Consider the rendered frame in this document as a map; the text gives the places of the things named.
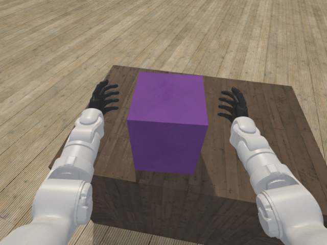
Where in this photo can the left robot upper arm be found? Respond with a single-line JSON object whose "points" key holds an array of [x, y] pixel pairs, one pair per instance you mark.
{"points": [[61, 206]]}

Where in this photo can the left robot forearm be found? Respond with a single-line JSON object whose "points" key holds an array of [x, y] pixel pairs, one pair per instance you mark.
{"points": [[80, 151]]}

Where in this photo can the right robot upper arm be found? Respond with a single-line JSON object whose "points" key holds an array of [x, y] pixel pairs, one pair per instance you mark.
{"points": [[290, 214]]}

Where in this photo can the right robot hand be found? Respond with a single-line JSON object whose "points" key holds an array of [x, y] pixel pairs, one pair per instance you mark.
{"points": [[239, 104]]}

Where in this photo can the carton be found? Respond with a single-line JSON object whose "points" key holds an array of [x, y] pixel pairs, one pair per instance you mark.
{"points": [[167, 122]]}

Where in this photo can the pedestal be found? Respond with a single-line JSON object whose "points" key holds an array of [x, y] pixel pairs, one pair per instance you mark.
{"points": [[217, 204]]}

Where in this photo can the left robot hand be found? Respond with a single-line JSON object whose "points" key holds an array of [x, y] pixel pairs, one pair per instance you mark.
{"points": [[99, 95]]}

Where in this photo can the right robot forearm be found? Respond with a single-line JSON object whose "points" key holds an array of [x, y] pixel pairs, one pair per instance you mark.
{"points": [[265, 170]]}

